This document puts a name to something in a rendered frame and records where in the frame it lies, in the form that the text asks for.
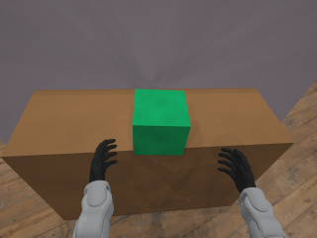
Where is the left robot hand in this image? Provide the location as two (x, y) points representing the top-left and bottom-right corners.
(89, 139), (118, 183)

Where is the carton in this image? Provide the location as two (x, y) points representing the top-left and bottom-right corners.
(132, 88), (191, 156)

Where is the pedestal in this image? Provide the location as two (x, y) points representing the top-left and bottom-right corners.
(0, 87), (294, 221)

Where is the robot left forearm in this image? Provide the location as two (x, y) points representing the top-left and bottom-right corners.
(72, 180), (114, 238)

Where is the robot right forearm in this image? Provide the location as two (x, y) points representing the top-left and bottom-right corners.
(239, 187), (287, 238)

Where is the right robot hand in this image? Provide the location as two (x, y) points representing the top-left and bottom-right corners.
(217, 148), (256, 193)

